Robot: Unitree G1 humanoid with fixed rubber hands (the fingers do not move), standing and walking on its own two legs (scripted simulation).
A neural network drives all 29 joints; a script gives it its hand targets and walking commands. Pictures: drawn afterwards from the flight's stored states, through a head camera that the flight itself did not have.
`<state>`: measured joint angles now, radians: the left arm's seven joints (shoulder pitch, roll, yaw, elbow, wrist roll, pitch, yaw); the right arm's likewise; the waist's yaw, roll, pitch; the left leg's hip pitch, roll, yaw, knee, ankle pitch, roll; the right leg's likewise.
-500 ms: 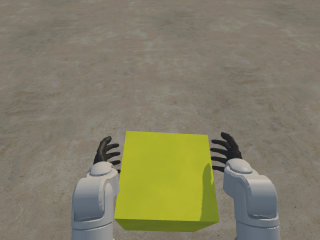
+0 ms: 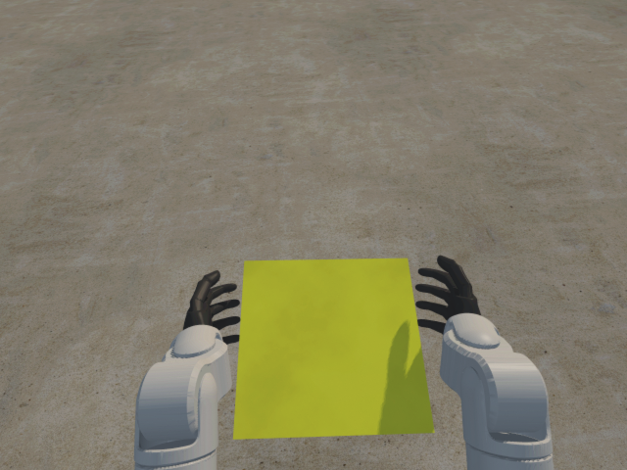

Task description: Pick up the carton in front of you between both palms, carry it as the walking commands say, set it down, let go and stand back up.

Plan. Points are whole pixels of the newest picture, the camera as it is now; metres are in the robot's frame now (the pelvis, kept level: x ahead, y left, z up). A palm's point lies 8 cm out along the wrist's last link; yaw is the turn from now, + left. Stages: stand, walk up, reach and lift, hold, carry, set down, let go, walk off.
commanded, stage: carry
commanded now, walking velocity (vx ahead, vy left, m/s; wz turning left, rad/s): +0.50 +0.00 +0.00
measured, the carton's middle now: (325, 357) +0.31 +0.01 -0.05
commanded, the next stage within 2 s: none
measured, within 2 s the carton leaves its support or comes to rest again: neither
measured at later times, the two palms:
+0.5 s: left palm (241, 150) +0.61 +0.15 +0.10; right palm (409, 145) +0.60 -0.14 +0.11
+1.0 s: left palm (268, 85) +0.87 +0.12 +0.09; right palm (398, 75) +0.87 -0.16 +0.10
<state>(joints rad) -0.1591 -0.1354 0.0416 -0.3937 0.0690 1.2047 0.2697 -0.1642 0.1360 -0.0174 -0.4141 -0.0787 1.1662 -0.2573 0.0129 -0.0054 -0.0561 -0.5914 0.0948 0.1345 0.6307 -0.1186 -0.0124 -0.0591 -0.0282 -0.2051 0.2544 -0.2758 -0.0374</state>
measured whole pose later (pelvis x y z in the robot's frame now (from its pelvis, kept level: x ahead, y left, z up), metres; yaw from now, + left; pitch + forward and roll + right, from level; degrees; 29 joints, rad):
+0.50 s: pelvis +0.33 +0.01 +0.00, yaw -2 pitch +4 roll -1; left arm -0.20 -0.14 0.05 -0.42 0.09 1.25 0.30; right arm -0.21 0.14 -0.03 -0.42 -0.07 1.22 -0.26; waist -0.01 0.00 -0.07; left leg -0.01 0.05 0.21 0.25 -0.30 -0.01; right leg -0.56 -0.09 -0.15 0.54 -0.08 0.00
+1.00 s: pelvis +0.59 -0.02 -0.01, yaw -2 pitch +4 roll +1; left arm -0.22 -0.14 0.06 -0.42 0.08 1.25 0.28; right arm -0.23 0.15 -0.04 -0.42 -0.08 1.21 -0.25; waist 0.01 -0.04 -0.05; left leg -0.35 0.04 0.20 0.45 -0.18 0.03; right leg -0.18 -0.06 -0.18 0.49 -0.37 -0.01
